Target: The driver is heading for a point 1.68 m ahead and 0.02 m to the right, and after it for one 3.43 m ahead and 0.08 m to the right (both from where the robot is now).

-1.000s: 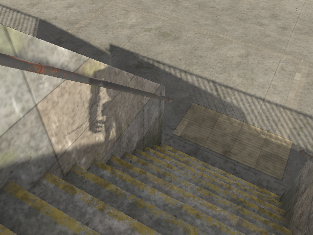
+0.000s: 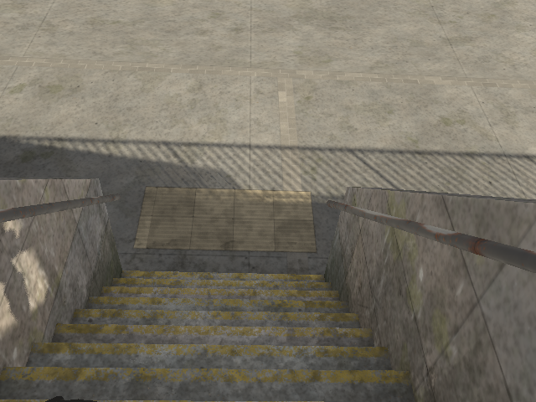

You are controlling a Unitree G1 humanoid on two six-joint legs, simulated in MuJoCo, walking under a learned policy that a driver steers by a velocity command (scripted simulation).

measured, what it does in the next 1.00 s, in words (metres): steps on the spot: right foot, then left foot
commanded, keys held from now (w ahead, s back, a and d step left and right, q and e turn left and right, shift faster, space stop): e+shift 0.08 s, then shift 0.32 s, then q+shift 0.40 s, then w+q+shift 0.10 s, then w+shift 0.10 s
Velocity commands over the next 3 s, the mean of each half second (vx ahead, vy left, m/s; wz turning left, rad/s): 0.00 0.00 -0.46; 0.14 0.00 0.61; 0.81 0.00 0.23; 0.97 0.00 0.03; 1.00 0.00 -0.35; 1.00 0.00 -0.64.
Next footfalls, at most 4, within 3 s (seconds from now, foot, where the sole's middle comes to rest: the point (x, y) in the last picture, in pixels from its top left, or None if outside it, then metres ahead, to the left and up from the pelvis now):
0.28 right None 0.00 -0.19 -0.74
0.56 left None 0.03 0.05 -0.74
1.46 right None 0.21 -0.08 -0.96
1.94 left None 0.44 0.22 -1.18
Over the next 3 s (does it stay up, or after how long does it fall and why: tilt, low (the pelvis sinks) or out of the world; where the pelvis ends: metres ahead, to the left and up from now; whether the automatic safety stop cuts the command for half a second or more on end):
stays up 0.93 0.12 -0.94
